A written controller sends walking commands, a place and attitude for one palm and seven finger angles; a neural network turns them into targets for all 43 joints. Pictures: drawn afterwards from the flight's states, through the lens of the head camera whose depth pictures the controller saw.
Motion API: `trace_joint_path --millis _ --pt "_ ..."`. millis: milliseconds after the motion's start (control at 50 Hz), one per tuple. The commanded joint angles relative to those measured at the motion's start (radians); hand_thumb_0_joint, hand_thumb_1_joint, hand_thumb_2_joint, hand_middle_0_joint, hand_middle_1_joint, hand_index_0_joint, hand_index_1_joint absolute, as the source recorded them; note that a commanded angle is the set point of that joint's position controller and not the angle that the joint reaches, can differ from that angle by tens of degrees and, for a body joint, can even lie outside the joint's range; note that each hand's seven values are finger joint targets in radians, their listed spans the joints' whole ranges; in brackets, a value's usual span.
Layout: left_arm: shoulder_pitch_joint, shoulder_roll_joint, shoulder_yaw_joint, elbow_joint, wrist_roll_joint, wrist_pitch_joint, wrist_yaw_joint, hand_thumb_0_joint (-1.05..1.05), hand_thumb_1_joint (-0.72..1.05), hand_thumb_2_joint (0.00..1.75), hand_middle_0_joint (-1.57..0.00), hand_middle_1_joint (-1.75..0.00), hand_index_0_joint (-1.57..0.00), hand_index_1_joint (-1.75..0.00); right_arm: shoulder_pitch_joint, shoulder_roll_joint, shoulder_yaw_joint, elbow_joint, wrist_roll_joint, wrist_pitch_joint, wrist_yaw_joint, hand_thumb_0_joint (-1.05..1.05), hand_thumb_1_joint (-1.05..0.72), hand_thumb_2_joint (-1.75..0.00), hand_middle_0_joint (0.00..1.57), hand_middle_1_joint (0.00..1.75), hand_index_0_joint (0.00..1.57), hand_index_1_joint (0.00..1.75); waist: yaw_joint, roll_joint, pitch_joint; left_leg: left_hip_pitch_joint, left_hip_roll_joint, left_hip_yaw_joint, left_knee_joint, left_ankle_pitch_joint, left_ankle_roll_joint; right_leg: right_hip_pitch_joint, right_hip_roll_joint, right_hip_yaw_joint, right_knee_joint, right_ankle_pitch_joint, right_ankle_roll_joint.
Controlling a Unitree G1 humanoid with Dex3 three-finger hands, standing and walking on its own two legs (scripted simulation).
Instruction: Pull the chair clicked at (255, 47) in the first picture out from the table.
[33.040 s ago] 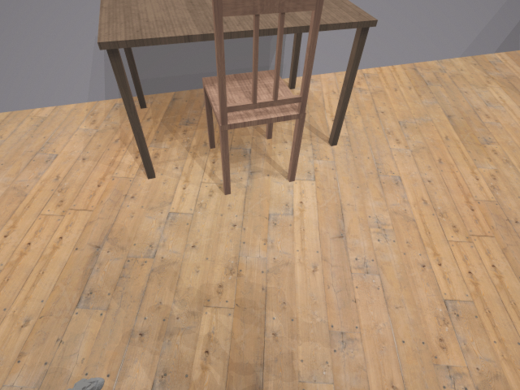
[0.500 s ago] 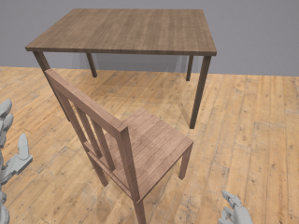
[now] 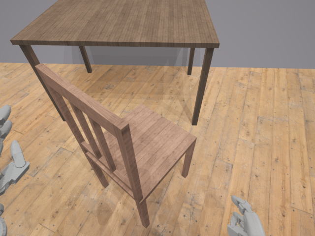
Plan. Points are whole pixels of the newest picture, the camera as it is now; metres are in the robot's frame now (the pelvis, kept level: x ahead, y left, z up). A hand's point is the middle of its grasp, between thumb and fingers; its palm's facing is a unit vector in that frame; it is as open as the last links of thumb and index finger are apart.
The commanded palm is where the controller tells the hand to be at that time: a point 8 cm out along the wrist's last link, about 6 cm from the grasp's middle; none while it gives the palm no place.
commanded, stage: step back with the hand held close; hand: left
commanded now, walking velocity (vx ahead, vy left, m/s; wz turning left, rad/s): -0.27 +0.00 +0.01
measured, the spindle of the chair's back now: (87, 132) +0.45 +0.31 -0.08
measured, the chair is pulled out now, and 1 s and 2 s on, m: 0.49 0.49 0.49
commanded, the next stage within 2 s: stop stepping back and stand still in 1.54 s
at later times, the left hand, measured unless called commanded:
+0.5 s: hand (12, 194) +0.15 +0.27 +0.15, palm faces +0.45 -0.75 -0.48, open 7.4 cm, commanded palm +0.09 +0.30 +0.17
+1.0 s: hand (7, 219) +0.11 +0.25 +0.15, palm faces +0.38 -0.77 -0.51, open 7.4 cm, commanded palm +0.03 +0.30 +0.17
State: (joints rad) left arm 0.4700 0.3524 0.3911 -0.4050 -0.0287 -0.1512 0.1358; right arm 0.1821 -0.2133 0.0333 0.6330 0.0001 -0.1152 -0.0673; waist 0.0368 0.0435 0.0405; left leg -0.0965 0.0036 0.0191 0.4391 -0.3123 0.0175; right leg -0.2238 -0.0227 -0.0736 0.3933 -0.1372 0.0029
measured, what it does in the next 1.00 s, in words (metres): shifts its weight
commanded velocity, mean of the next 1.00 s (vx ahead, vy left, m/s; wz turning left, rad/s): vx -0.32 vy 0.00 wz -0.01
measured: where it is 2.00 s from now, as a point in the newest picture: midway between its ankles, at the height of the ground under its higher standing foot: outside the picture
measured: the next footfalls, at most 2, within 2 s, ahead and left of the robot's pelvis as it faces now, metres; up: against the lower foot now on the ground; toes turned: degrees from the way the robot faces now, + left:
right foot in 1.30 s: -0.16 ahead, -0.15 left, +0.00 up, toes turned +2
left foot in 1.48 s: -0.12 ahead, +0.07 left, +0.00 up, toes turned +1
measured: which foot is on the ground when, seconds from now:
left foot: down 0.00-1.00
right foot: down 0.00-1.00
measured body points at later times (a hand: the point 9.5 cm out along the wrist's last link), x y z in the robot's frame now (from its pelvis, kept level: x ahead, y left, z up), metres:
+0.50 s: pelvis -0.05 +0.00 -0.01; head -0.03 +0.00 +0.44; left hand +0.12 +0.30 +0.18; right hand +0.13 -0.23 -0.09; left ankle -0.05 +0.11 -0.74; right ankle +0.05 -0.12 -0.74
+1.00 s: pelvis -0.09 -0.01 -0.02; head -0.05 +0.02 +0.43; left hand +0.08 +0.29 +0.18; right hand +0.10 -0.24 -0.09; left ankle -0.05 +0.11 -0.74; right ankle +0.02 -0.12 -0.74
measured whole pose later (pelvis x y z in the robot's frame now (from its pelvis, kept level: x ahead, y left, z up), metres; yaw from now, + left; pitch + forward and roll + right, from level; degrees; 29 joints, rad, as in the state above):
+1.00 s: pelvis -0.09 -0.01 -0.02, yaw +3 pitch +2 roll +0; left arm 0.56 0.45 0.43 -0.59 -0.01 -0.25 0.15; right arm 0.14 -0.20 -0.03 0.60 0.00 -0.09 -0.06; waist -0.02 -0.06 0.05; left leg -0.42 -0.02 -0.01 0.62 -0.27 0.02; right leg -0.46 -0.02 -0.01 0.52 -0.10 0.00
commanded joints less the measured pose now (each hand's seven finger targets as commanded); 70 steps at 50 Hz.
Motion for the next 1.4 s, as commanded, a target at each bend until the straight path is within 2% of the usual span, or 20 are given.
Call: trace_joint_path --millis 0,140,320,460,540,600,700,760,840,920,960,980,1020,1060,1100,1200,1260,1320,1340,1380 --pt "0.043 0.215 0.127 -0.277 0.003 -0.081 0.023 0.00 0.90 0.90 -0.20 -0.30 -0.20 -0.30 -0.083 -0.114 -0.058 -0.173 -0.005 -0.027 -0.019 0.00 -0.90 -0.90 0.20 0.30 0.20 0.30 -0.009 0.058 -0.205 -0.107 0.057 -0.074 -0.060 0.288 0.013 0.162 -0.094 0.118 0.021 0.249 -0.031" --pt "0.125 0.254 0.185 -0.307 -0.004 -0.084 0.037 0.00 0.90 0.90 -0.20 -0.30 -0.20 -0.30 -0.082 -0.108 -0.080 -0.202 0.003 0.001 -0.031 0.00 -0.90 -0.90 0.20 0.30 0.20 0.30 -0.015 -0.004 -0.225 -0.213 0.068 -0.117 -0.046 0.356 -0.002 0.174 -0.089 0.105 0.104 0.343 -0.032" --pt "0.043 0.215 0.140 -0.234 0.011 -0.088 0.039 0.00 0.90 0.90 -0.20 -0.30 -0.20 -0.30 -0.068 -0.129 -0.082 -0.197 0.011 -0.002 -0.032 0.00 -0.90 -0.90 0.20 0.30 0.20 0.30 -0.020 -0.003 -0.093 -0.423 0.101 -0.140 -0.120 0.027 0.046 0.149 -0.066 0.117 0.132 0.104 -0.014" --pt "0.004 0.255 0.150 -0.335 0.019 -0.109 0.053 0.00 0.90 0.90 -0.20 -0.30 -0.20 -0.30 -0.036 -0.125 -0.077 -0.194 0.002 -0.024 -0.022 0.00 -0.90 -0.90 0.20 0.30 0.20 0.30 -0.028 -0.089 -0.109 -0.369 0.027 -0.101 0.009 -0.159 0.040 0.004 -0.137 0.218 -0.049 -0.178 -0.050" --pt "0.034 0.268 0.172 -0.370 0.020 -0.125 0.066 0.00 0.90 0.90 -0.20 -0.30 -0.20 -0.30 -0.033 -0.130 -0.077 -0.202 0.001 -0.032 -0.025 0.00 -0.90 -0.90 0.20 0.30 0.20 0.30 -0.032 0.012 -0.132 -0.376 0.057 -0.135 -0.045 -0.195 0.050 -0.007 -0.109 0.169 -0.008 -0.237 -0.037" --pt "0.053 0.258 0.194 -0.366 0.039 -0.144 0.068 0.00 0.90 0.90 -0.20 -0.30 -0.20 -0.30 -0.032 -0.137 -0.079 -0.211 0.004 -0.044 -0.027 0.00 -0.90 -0.90 0.20 0.30 0.20 0.30 -0.026 0.147 -0.141 -0.606 0.160 -0.237 -0.195 -0.255 0.100 0.215 -0.011 0.092 0.258 -0.046 0.001" --pt "0.057 0.264 0.205 -0.315 0.033 -0.154 0.047 0.00 0.90 0.90 -0.20 -0.30 -0.20 -0.30 -0.044 -0.133 -0.095 -0.203 -0.001 -0.056 -0.024 0.00 -0.90 -0.90 0.20 0.30 0.20 0.30 -0.029 0.054 -0.106 -0.533 0.123 -0.196 -0.081 0.046 0.066 0.159 -0.019 0.138 0.227 0.223 -0.013" --pt "0.035 0.260 0.186 -0.313 0.025 -0.151 0.036 0.00 0.90 0.90 -0.20 -0.30 -0.20 -0.30 -0.040 -0.127 -0.101 -0.176 -0.009 -0.052 -0.020 0.00 -0.90 -0.90 0.20 0.30 0.20 0.30 -0.033 0.007 -0.183 -0.383 0.090 -0.138 0.025 0.239 0.033 0.103 -0.074 0.179 0.176 0.387 -0.032" --pt "0.058 0.271 0.187 -0.316 0.011 -0.146 0.035 0.00 0.90 0.90 -0.20 -0.30 -0.20 -0.30 -0.037 -0.116 -0.112 -0.164 -0.008 -0.033 -0.010 0.00 -0.90 -0.90 0.20 0.30 0.20 0.30 -0.041 -0.098 -0.215 -0.287 0.024 -0.088 0.144 0.125 0.009 -0.024 -0.169 0.272 0.033 0.266 -0.085" --pt "0.092 0.300 0.224 -0.355 -0.002 -0.150 0.051 0.00 0.90 0.90 -0.20 -0.30 -0.20 -0.30 -0.038 -0.093 -0.112 -0.156 0.001 -0.010 -0.005 0.00 -0.90 -0.90 0.20 0.30 0.20 0.30 -0.039 -0.201 -0.225 -0.191 -0.015 -0.041 0.205 -0.066 0.009 -0.167 -0.232 0.268 -0.107 -0.104 -0.108" --pt "0.115 0.309 0.235 -0.385 0.000 -0.163 0.057 0.00 0.90 0.90 -0.20 -0.30 -0.20 -0.30 -0.046 -0.101 -0.107 -0.163 0.000 -0.010 -0.011 0.00 -0.90 -0.90 0.20 0.30 0.20 0.30 -0.045 -0.096 -0.201 -0.184 0.034 -0.095 0.081 -0.091 0.029 -0.217 -0.174 0.214 -0.043 -0.203 -0.082" --pt "0.113 0.299 0.227 -0.412 0.007 -0.175 0.056 0.00 0.90 0.90 -0.20 -0.30 -0.20 -0.30 -0.051 -0.110 -0.101 -0.174 -0.004 -0.016 -0.015 0.00 -0.90 -0.90 0.20 0.30 0.20 0.30 -0.053 0.015 -0.178 -0.230 0.098 -0.174 -0.027 -0.120 0.059 -0.222 -0.096 0.170 0.068 -0.228 -0.044" --pt "0.088 0.283 0.248 -0.427 0.036 -0.192 0.055 0.00 0.90 0.90 -0.20 -0.30 -0.20 -0.30 -0.074 -0.126 -0.101 -0.188 -0.015 -0.048 -0.027 0.00 -0.90 -0.90 0.20 0.30 0.20 0.30 -0.054 0.305 -0.170 -0.583 0.329 -0.424 -0.280 -0.284 0.166 0.027 0.074 0.085 0.551 -0.190 0.015" --pt "0.036 0.294 0.247 -0.399 0.035 -0.193 0.056 0.00 0.90 0.90 -0.20 -0.30 -0.20 -0.30 -0.053 -0.105 -0.111 -0.158 -0.021 -0.078 -0.031 0.00 -0.90 -0.90 0.20 0.30 0.20 0.30 -0.060 0.204 -0.130 -0.561 0.339 -0.388 -0.259 -0.147 0.185 -0.063 0.064 0.153 0.723 -0.279 0.004" --pt "0.090 0.277 0.237 -0.344 0.013 -0.198 0.052 0.00 0.90 0.90 -0.20 -0.30 -0.20 -0.30 -0.044 -0.115 -0.121 -0.139 -0.013 -0.106 -0.022 0.00 -0.90 -0.90 0.20 0.30 0.20 0.30 -0.026 0.104 -0.154 -0.296 0.249 -0.260 -0.132 0.150 0.135 -0.176 0.052 0.113 0.524 -0.364 -0.006" --pt "0.018 0.235 0.148 -0.341 -0.006 -0.199 0.035 0.00 0.90 0.90 -0.20 -0.30 -0.20 -0.30 -0.052 -0.125 -0.090 -0.082 -0.030 -0.139 -0.009 0.00 -0.90 -0.90 0.20 0.30 0.20 0.30 -0.036 0.227 -0.187 -0.072 0.222 -0.250 -0.113 0.284 0.098 -0.135 0.043 0.076 0.106 -0.275 -0.016" --pt "-0.032 0.268 0.149 -0.355 -0.005 -0.208 0.022 0.00 0.90 0.90 -0.20 -0.30 -0.20 -0.30 -0.052 -0.127 -0.087 -0.062 -0.041 -0.129 -0.007 0.00 -0.90 -0.90 0.20 0.30 0.20 0.30 -0.025 0.144 -0.254 -0.010 0.203 -0.203 0.017 0.444 0.057 -0.049 -0.004 0.115 -0.095 0.000 -0.029" --pt "-0.030 0.313 0.172 -0.364 -0.027 -0.204 0.012 0.00 0.90 0.90 -0.20 -0.30 -0.20 -0.30 -0.074 -0.098 -0.090 -0.111 -0.011 -0.114 -0.018 0.00 -0.90 -0.90 0.20 0.30 0.20 0.30 -0.017 -0.226 -0.256 -0.044 0.014 0.009 0.246 0.203 -0.023 -0.105 -0.198 0.233 -0.105 0.399 -0.082" --pt "-0.009 0.329 0.188 -0.376 -0.033 -0.198 0.017 0.00 0.90 0.90 -0.20 -0.30 -0.20 -0.30 -0.079 -0.108 -0.104 -0.120 0.008 -0.113 -0.020 0.00 -0.90 -0.90 0.20 0.30 0.20 0.30 -0.009 -0.299 -0.258 -0.133 -0.038 0.009 0.356 0.018 -0.031 -0.065 -0.245 0.255 -0.097 0.516 -0.118" --pt "0.064 0.309 0.214 -0.336 -0.024 -0.176 0.017 0.00 0.90 0.90 -0.20 -0.30 -0.20 -0.30 -0.107 -0.079 -0.088 -0.143 0.008 -0.082 -0.022 0.00 -0.90 -0.90 0.20 0.30 0.20 0.30 0.002 -0.250 -0.185 -0.338 -0.013 -0.028 0.367 -0.104 -0.019 0.047 -0.269 0.240 -0.039 0.662 -0.165"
